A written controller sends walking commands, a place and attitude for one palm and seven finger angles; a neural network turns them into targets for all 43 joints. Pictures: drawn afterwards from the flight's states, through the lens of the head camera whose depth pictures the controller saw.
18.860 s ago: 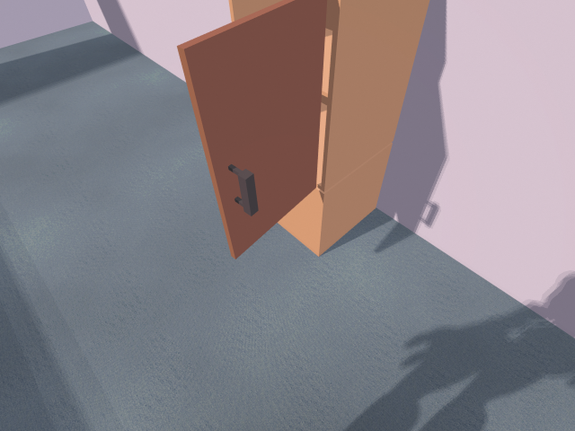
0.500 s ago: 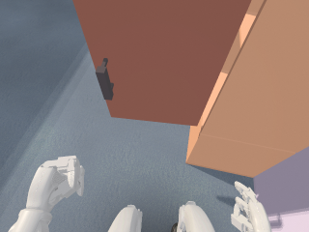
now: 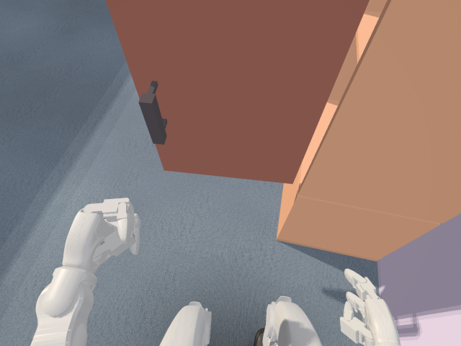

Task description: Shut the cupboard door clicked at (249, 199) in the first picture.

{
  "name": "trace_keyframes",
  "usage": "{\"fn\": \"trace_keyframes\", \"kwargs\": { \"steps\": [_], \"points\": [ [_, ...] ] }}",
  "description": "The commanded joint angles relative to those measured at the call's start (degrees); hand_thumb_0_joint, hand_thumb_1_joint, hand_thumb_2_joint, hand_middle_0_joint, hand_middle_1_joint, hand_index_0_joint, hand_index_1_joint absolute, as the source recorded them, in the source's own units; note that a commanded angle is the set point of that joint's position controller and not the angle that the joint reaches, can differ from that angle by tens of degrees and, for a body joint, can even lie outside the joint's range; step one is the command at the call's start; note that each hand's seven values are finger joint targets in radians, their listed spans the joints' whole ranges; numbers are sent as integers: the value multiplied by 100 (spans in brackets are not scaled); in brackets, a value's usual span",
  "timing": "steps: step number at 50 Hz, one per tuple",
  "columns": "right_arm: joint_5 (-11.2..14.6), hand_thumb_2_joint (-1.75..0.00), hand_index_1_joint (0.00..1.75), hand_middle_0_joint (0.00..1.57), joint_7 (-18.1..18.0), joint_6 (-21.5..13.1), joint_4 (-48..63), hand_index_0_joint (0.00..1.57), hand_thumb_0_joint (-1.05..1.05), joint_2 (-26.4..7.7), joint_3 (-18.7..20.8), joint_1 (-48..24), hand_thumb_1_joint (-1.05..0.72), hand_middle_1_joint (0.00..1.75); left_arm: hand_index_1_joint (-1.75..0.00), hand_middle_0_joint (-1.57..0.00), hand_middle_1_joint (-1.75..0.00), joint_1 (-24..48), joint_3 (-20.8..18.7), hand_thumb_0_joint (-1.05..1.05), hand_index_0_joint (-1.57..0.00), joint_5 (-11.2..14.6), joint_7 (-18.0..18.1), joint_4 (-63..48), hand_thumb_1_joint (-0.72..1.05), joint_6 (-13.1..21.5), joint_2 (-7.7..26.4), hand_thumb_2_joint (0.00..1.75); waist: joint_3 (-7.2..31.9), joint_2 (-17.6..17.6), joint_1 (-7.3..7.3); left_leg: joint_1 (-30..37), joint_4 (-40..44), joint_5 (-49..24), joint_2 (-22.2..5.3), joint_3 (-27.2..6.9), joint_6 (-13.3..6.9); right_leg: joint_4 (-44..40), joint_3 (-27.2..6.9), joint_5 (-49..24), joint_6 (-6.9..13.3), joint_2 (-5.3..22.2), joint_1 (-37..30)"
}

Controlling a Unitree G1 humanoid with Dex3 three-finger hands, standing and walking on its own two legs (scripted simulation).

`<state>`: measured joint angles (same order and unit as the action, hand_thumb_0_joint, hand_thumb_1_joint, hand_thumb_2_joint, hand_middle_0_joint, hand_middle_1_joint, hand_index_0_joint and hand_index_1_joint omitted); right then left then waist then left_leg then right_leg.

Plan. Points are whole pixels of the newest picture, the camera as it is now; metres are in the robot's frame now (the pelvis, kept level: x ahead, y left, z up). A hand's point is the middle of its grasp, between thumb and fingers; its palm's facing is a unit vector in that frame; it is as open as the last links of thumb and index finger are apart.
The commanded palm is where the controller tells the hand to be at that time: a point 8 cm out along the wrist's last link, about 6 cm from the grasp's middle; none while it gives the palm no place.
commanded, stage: bring the fist close to the handle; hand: left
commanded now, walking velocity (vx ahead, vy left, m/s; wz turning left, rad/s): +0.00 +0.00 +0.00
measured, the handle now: (156, 113) +0.54 +0.19 +0.04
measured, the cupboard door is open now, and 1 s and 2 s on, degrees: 96 96 88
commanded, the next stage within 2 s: push the door shut along its arc in 1.10 s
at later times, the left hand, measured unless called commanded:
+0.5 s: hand (157, 177) +0.38 +0.16 +0.04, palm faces -0.09 -1.00 -0.03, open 3.1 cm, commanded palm +0.37 +0.21 +0.04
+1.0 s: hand (167, 156) +0.43 +0.15 +0.04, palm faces -0.06 -1.00 -0.04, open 3.1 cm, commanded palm +0.41 +0.20 +0.04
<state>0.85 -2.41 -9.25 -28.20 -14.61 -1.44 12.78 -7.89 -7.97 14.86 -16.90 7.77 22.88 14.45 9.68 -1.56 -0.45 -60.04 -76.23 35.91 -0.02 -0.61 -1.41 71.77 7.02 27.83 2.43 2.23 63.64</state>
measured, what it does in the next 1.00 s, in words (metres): stands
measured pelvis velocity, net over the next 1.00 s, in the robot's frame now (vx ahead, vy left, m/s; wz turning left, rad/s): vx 0.01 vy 0.01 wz -0.03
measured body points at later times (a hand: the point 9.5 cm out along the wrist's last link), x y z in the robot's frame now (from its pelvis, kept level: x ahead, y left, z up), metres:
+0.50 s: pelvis +0.00 +0.01 +0.01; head +0.11 +0.01 +0.45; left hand +0.38 +0.21 +0.05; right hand +0.13 -0.25 -0.10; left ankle +0.01 +0.10 -0.62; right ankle +0.06 -0.10 -0.62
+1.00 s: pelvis +0.01 +0.01 +0.01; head +0.13 +0.01 +0.45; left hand +0.43 +0.20 +0.04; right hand +0.07 -0.26 -0.11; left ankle +0.01 +0.10 -0.62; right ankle +0.06 -0.10 -0.62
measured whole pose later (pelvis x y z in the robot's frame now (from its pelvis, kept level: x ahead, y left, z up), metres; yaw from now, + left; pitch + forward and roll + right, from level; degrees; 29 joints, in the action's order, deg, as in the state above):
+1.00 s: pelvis +0.01 +0.01 +0.01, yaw -2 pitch +23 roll -1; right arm -0.5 0.2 -0.8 -34.6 -14.9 -0.3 18.2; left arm 29.7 -13.7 8.0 -10.0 48.1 29.5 15.0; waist 8.6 -1.4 -5.2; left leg -60.5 -70.8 33.5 0.1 2.3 -2.3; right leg 67.5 4.0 25.1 1.4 1.8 65.5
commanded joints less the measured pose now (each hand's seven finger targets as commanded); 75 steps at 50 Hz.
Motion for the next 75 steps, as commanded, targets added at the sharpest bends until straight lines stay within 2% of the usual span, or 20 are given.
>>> {"fn": "trace_keyframes", "kwargs": {
  "steps": [1, 4, 10, 18, 20, 24, 28, 32, 34, 38, 39, 46, 47, 48, 50, 53, 61, 66, 68, 75],
  "points": [
    [54, -90, 30, 20, -51, -248, 750, 20, 0, -789, 393, 59, -90, 30, -150, -130, -150, 863, -427, 0, -130, 43, 162, -921, 90, 240, 701, 90, 1705, -23, -93, 407, 1394, -1606, 119, -122, 31, -1130, -610, -761, -107, -141, -2055],
    [30, -90, 30, 20, -51, -189, 653, 20, 0, -808, 382, 103, -90, 30, -150, -130, -150, 1465, -459, 0, -130, -20, 268, -509, 90, 250, 709, 90, 1635, 177, -170, 318, 1418, -1500, 111, -143, 28, -1144, -603, -682, -110, -139, -2031],
    [15, -90, 30, 20, -37, -122, 470, 20, 0, -845, 396, 177, -90, 30, -150, -130, -150, 2478, -376, 0, -130, -169, 385, 68, 90, 427, 690, 90, 1755, 40, -240, 480, 1517, -1500, 96, -151, 39, -1134, -584, -750, -94, -127, -1934],
    [-9, -90, 30, 20, 27, 36, 271, 20, 0, -867, 441, 361, -90, 30, -150, -130, -150, 3332, -289, 0, -130, -289, 508, 753, 90, 495, 579, 90, 2078, -96, -277, 921, 1598, -2214, 46, -211, 123, -993, -473, -1426, -72, -138, -1885],
    [-19, -90, 30, 20, 37, 105, 191, 20, 0, -876, 447, 424, -90, 30, -150, -130, -150, 3656, -381, 0, -130, -339, 590, 1109, 90, 502, 641, 90, 2015, 134, -347, 763, 1565, -2051, 47, -176, 97, -1036, -509, -1378, -101, -132, -1904],
    [-48, -90, 30, 20, 30, 207, 93, 20, 0, -882, 430, 485, -90, 30, -150, -130, -150, 4395, -585, 0, -130, -432, 697, 1570, 90, 639, 871, 90, 2081, 100, -385, 698, 1560, -1988, 57, -163, 95, -1021, -554, -1383, -92, -130, -1920],
    [-76, -90, 30, 20, 71, 260, -5, 20, 0, -872, 456, 608, -90, 30, -150, -130, -150, 4850, -475, 0, -130, -457, 696, 1793, 90, 787, 742, 90, 2505, -133, -417, 1060, 1509, -2459, 39, -188, 131, -958, -544, -1726, -81, -145, -1904],
    [-74, -90, 30, 20, 67, 368, -145, 20, 0, -917, 444, 758, -90, 30, -150, -130, -150, 5495, -670, 0, -130, -533, 678, 2628, 90, 795, 1012, 90, 2179, 189, -597, 595, 1449, -2083, 54, -163, 69, -1002, -581, -1572, -104, -163, -1888],
    [-89, -90, 30, 20, 81, 406, -182, 20, 0, -905, 441, 783, -90, 30, -150, -130, -150, 5842, -722, 0, -130, -573, 676, 2758, 90, 853, 1064, 90, 2372, -94, -558, 676, 1461, -2093, 66, -157, 86, -969, -600, -1565, -92, -148, -1868],
    [-105, -90, 30, 20, 160, 467, -128, 20, 0, -900, 470, 875, -90, 30, -150, -130, -150, 5660, -643, 0, -130, -552, 644, 2807, 90, 948, 890, 90, 2825, -315, -466, 1125, 1479, -2706, 42, -189, 140, -913, -546, -1918, -66, -177, -1915],
    [-105, -90, 30, 20, 178, 500, -133, 20, 0, -918, 493, 920, -90, 30, -150, -130, -150, 5441, -792, 0, -130, -530, 644, 2876, 90, 944, 1001, 90, 2860, -95, -428, 1056, 1460, -2772, 30, -169, 136, -922, -562, -2018, -82, -177, -2037],
    [-86, -90, 30, 20, 194, 646, -81, 20, 0, -888, 475, 904, -90, 30, -150, -130, -150, 5543, -791, 0, -130, -566, 722, 2854, 90, 1008, 1008, 90, 2385, 66, -486, 631, 1589, -2139, 72, -57, 62, -1110, -638, -1744, -103, -168, -2178],
    [-100, -90, 30, 20, 170, 633, -85, 20, 0, -904, 475, 927, -90, 30, -150, -130, -150, 5746, -855, 0, -130, -566, 741, 2752, 90, 1073, 1118, 90, 2418, 113, -518, 645, 1557, -2136, 76, -81, 49, -1083, -625, -1725, -96, -182, -2168],
    [-109, -90, 30, 20, 162, 638, -111, 20, 0, -909, 486, 912, -90, 30, -150, -130, -150, 5694, -998, 0, -130, -589, 760, 2722, 90, 1135, 1293, 90, 2556, 58, -431, 645, 1559, -2069, 81, -54, 56, -1098, -680, -1681, -102, -169, -2249],
    [-108, -90, 30, 20, 163, 618, -144, 20, 0, -868, 468, 882, -90, 30, -150, -130, -150, 5791, -737, 0, -130, -614, 745, 2769, 90, 1210, 1005, 90, 2425, -54, -514, 735, 1582, -2017, 81, -71, 64, -1112, -650, -1602, -94, -168, -2091],
    [-117, -90, 30, 20, 138, 609, -230, 20, 0, -902, 478, 898, -90, 30, -150, -130, -150, 5865, -781, 0, -130, -610, 702, 3032, 90, 1232, 1077, 90, 2350, 52, -583, 643, 1540, -1937, 84, -69, 46, -1137, -666, -1560, -105, -169, -2053],
    [-95, -90, 30, 20, 139, 636, -168, 20, 0, -906, 473, 860, -90, 30, -150, -130, -150, 5734, -831, 0, -130, -539, 522, 3023, 90, 1188, 1163, 90, 2628, -26, -479, 762, 1522, -2192, 80, -75, 58, -1075, -672, -1809, -90, -162, -2208],
    [-83, -90, 30, 20, 101, 654, -292, 20, 0, -932, 453, 883, -90, 30, -150, -130, -150, 6662, -625, 0, -130, -604, 376, 3433, 90, 1142, 1126, 90, 2252, -10, -777, 634, 1443, -1798, 84, -138, 24, -1125, -672, -1413, -112, -160, -1779],
    [-81, -90, 30, 20, 66, 654, -316, 20, 0, -970, 431, 887, -90, 30, -150, -130, -150, 6932, -809, 0, -130, -609, 315, 3585, 90, 1160, 1436, 90, 2329, -86, -771, 569, 1394, -1759, 99, -144, 15, -1098, -710, -1368, -93, -159, -1782],
    [-97, -90, 30, 20, 79, 703, -321, 20, 0, -1034, 379, 1044, -90, 30, -150, -130, -150, 7374, -1014, 0, -130, -641, 15, 4193, 90, 1027, 1829, 90, 2659, -193, -835, 459, 1230, -1969, 94, -184, -4, -961, -715, -1525, -73, -187, -1778]
  ]
}}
